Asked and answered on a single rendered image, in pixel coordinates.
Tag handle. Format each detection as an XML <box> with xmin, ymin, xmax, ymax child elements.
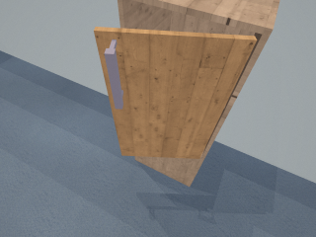
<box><xmin>104</xmin><ymin>39</ymin><xmax>123</xmax><ymax>110</ymax></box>

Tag cupboard door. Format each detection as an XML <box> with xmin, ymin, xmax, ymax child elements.
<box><xmin>94</xmin><ymin>27</ymin><xmax>257</xmax><ymax>159</ymax></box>

